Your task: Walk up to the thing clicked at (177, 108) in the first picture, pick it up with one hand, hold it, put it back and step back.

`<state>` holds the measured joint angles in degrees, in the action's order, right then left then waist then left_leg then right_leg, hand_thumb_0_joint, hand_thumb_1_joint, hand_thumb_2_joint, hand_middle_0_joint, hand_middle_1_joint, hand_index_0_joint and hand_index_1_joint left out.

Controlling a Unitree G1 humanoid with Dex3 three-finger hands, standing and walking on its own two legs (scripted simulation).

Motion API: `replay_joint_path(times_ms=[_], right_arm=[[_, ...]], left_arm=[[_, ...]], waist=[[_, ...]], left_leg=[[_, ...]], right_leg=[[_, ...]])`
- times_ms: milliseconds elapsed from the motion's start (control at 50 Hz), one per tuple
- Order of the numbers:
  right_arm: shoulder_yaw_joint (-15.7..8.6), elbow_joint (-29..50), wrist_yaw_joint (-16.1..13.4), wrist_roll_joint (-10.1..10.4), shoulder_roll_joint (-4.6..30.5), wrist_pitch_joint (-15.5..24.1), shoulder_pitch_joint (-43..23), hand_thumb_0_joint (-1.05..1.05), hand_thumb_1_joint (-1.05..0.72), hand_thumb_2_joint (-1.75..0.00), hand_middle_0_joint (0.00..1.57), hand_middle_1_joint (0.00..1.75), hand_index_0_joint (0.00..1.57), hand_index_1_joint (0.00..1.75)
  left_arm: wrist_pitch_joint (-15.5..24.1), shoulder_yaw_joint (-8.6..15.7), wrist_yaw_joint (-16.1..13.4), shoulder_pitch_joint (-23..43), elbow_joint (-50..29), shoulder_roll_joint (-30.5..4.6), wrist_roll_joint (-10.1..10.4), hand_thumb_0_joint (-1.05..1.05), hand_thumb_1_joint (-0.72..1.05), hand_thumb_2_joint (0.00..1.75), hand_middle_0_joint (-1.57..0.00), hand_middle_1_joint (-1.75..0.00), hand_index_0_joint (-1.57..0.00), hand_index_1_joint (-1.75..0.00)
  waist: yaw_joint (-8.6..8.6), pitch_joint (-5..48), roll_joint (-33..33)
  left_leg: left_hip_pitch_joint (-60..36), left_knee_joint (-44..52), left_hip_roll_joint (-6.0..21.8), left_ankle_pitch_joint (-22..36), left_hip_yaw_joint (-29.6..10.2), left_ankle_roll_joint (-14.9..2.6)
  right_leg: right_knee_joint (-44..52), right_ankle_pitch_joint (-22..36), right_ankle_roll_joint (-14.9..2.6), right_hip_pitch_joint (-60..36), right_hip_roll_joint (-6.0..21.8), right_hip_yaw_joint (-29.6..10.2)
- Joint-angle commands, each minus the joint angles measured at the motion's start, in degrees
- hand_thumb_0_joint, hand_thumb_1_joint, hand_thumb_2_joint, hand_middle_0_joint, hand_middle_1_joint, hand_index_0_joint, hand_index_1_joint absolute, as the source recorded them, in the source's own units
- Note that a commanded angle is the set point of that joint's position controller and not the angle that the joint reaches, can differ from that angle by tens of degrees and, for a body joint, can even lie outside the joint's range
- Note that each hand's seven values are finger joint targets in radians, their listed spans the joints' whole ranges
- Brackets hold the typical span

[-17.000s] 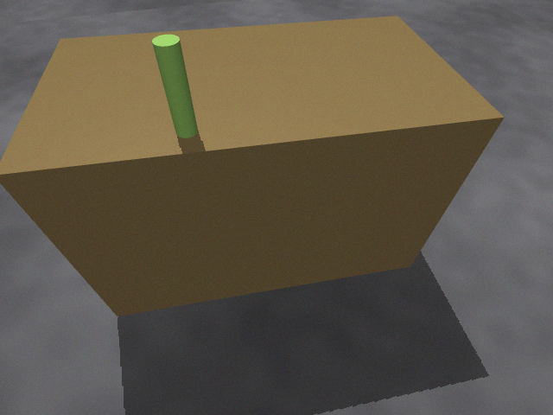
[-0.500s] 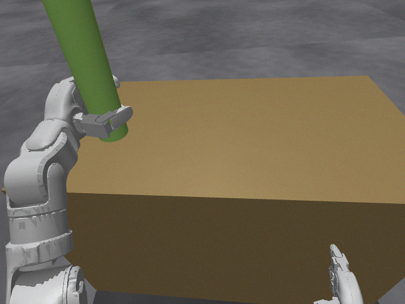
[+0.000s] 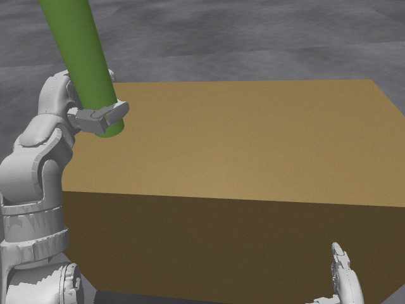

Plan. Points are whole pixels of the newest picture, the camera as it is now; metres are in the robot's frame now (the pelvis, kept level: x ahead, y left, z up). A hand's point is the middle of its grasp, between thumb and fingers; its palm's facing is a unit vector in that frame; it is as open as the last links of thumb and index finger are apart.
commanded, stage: hold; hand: left
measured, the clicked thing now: (88, 70) +0.32 +0.17 +0.35
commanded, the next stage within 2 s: crouch in 1.32 s
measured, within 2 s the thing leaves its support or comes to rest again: neither
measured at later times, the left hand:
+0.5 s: hand (100, 108) +0.33 +0.17 +0.28, palm faces +0.13 -0.99 -0.03, open 8.2 cm
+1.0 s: hand (108, 110) +0.34 +0.17 +0.27, palm faces +0.13 -0.99 -0.02, open 8.2 cm
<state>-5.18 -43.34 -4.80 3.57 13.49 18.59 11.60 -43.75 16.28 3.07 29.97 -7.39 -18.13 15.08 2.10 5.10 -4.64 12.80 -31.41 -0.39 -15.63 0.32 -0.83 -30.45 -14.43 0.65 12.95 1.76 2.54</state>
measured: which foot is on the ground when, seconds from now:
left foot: down 0.00-1.00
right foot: down 0.00-1.00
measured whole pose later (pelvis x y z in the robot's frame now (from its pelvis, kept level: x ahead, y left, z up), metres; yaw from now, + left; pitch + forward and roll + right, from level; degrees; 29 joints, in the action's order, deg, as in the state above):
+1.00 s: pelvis +0.00 +0.00 +0.00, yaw -1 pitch -2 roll +0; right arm -6.6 -40.6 -3.7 3.8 13.4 17.1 14.4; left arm -41.9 17.7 -0.1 25.3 -11.9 -16.4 14.1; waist 1.3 3.9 -4.5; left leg 13.5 -31.7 0.2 -16.0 1.0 -0.6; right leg -31.0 -14.6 0.4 14.1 1.2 1.8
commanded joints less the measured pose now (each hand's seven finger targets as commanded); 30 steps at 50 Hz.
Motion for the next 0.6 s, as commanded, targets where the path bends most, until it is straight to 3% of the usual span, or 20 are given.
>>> replay_joint_path(times_ms=[0, 60, 100, 240, 300, 340, 380, 420, 440, 480, 520, 560, 580], right_arm=[[-1.8, 9.9, 0.3, 0.4, 6.6, 3.8, -7.0, 0.0, 0.55, -0.05, 0.05, 0.05, 0.05, 0.05], [-1.2, 10.4, 1.2, 0.6, 5.7, 3.2, -6.4, 0.0, 0.55, -0.05, 0.05, 0.05, 0.05, 0.05], [-2.0, 11.9, 1.6, 0.6, 6.4, 2.9, -6.6, 0.0, 0.55, -0.05, 0.05, 0.05, 0.05, 0.05], [-3.4, 12.4, 1.5, 0.3, 6.3, 2.2, -7.0, 0.0, 0.54, -0.06, 0.05, 0.05, 0.05, 0.05], [-2.6, 12.9, 0.9, 0.1, 5.3, 2.3, -8.1, 0.0, 0.54, -0.06, 0.05, 0.05, 0.05, 0.05], [-3.2, 12.9, 0.5, -0.2, 6.5, 2.6, -8.8, 0.0, 0.54, -0.06, 0.05, 0.05, 0.05, 0.05], [-2.0, 12.4, 0.2, -0.2, 5.7, 2.8, -9.4, 0.0, 0.54, -0.06, 0.05, 0.05, 0.05, 0.05], [-2.5, 10.5, -0.4, -0.4, 6.5, 2.8, -9.5, 0.0, 0.54, -0.06, 0.05, 0.05, 0.05, 0.05], [-1.5, 10.3, -0.4, -0.5, 5.7, 3.0, -9.3, 0.0, 0.54, -0.06, 0.05, 0.05, 0.05, 0.05], [-1.8, 10.2, -0.4, -0.4, 6.4, 3.2, -9.5, 0.0, 0.55, -0.06, 0.05, 0.05, 0.05, 0.05], [-1.4, 9.5, -0.2, -0.1, 5.9, 3.2, -9.0, 0.0, 0.55, -0.05, 0.05, 0.05, 0.05, 0.05], [-1.8, 8.7, 0.1, 0.1, 6.7, 3.2, -8.0, 0.0, 0.56, -0.05, 0.05, 0.05, 0.05, 0.05], [-2.4, 8.9, 0.2, 0.2, 7.1, 3.1, -6.8, 0.0, 0.56, -0.05, 0.05, 0.05, 0.05, 0.05]], left_arm=[[3.6, 2.6, 1.1, 28.0, -7.6, -9.9, 1.3, 0.0, 0.29, 1.36, -1.37, -1.5, -1.38, -1.51], [3.5, 3.7, 0.6, 26.1, -7.6, -9.6, 1.7, 0.0, 0.24, 1.33, -1.34, -1.48, -1.36, -1.48], [4.3, 5.2, 0.1, 28.5, -12.3, -11.5, 1.7, 0.0, 0.23, 1.33, -1.34, -1.48, -1.36, -1.49], [8.0, 9.2, -3.3, 28.0, -18.1, -14.0, 1.0, 0.0, 0.2, 1.35, -1.3, -1.48, -1.32, -1.49], [8.9, 7.6, -3.8, 27.2, -23.5, -12.8, 0.5, 0.0, 0.2, 1.35, -1.29, -1.47, -1.31, -1.48], [8.9, 7.2, -3.4, 26.2, -22.7, -12.6, 0.4, 0.0, 0.21, 1.34, -1.29, -1.47, -1.31, -1.48], [8.5, 5.8, -2.6, 26.5, -22.8, -12.4, 0.3, 0.0, 0.2, 1.33, -1.28, -1.45, -1.3, -1.46], [7.7, 4.2, -1.2, 25.3, -19.5, -11.0, 0.2, 0.0, 0.22, 1.34, -1.3, -1.46, -1.31, -1.47], [7.0, 3.7, -0.5, 23.9, -16.7, -9.7, 0.6, 0.0, 0.22, 1.33, -1.3, -1.46, -1.31, -1.47], [6.0, 2.1, 1.0, 26.9, -16.6, -9.0, 1.2, 0.0, 0.21, 1.34, -1.34, -1.48, -1.35, -1.5], [4.9, 0.9, 2.0, 25.3, -15.0, -8.0, 1.4, 0.0, 0.21, 1.34, -1.32, -1.47, -1.34, -1.48], [4.2, 2.3, 2.2, 25.0, -13.5, -9.8, 1.4, 0.0, 0.26, 1.35, -1.34, -1.48, -1.35, -1.49], [3.7, 2.9, 2.3, 24.8, -12.6, -9.9, 1.7, 0.0, 0.26, 1.34, -1.33, -1.47, -1.35, -1.48]], waist=[[-1.45, 8.9, 3.5], [-0.55, 7.9, 4.9], [0.18, 12.2, 3.1], [0.91, 14.4, 4.0], [1.04, 16.0, 0.9], [0.33, 15.9, 1.9], [0.27, 14.5, 0.7], [-0.52, 12.3, 1.9], [-0.7, 10.8, 3.2], [-1.45, 11.6, 1.9], [-1.46, 9.3, 2.0], [-1.26, 8.9, 2.9], [-2.12, 8.4, 3.4]], left_leg=[[-3.8, 6.1, -0.1, 5.6, -1.3, -0.2], [-2.7, 5.5, -0.4, 7.3, -0.7, -0.36], [-4.5, 5.3, -0.4, 9.4, -0.4, -0.27], [-4.5, 4.0, -0.6, 10.6, -0.3, -0.35], [-5.6, 3.6, -0.6, 12.2, -0.2, -0.03], [-5.6, 3.4, -0.5, 12.3, -0.4, -0.14], [-5.6, 3.8, -0.6, 11.3, -0.4, -0.09], [-5.2, 4.3, -0.6, 9.5, -0.4, -0.27], [-4.8, 4.4, -0.5, 8.8, -0.5, -0.37], [-5.5, 4.8, -0.3, 8.7, -0.6, -0.34], [-4.4, 5.2, -0.6, 7.6, -0.3, -0.4], [-4.1, 5.4, -0.7, 7.0, -0.5, -0.48], [-4.1, 5.2, -0.8, 7.0, -0.2, -0.64]], right_leg=[[5.7, 5.3, -0.89, 0.7, -1.7, 1.0], [5.6, 6.2, -0.9, 0.3, -1.7, 1.1], [5.3, 7.5, -1.12, -1.2, -1.7, 0.9], [4.6, 8.2, -0.82, -2.7, -1.4, 0.6], [3.8, 9.7, -1.1, -2.9, -1.3, 0.4], [3.9, 10.1, -0.89, -3.3, -1.4, 0.4], [4.2, 9.3, -0.96, -2.5, -1.4, 0.4], [4.7, 7.9, -0.9, -1.2, -1.4, 0.4], [5.0, 7.3, -0.74, -1.1, -1.5, 0.6], [5.1, 7.6, -0.87, -0.6, -1.6, 0.6], [5.4, 6.5, -0.96, 0.7, -1.7, 0.7], [5.7, 6.2, -0.86, 0.4, -1.6, 0.9], [6.0, 6.4, -0.74, 0.9, -1.6, 0.7]])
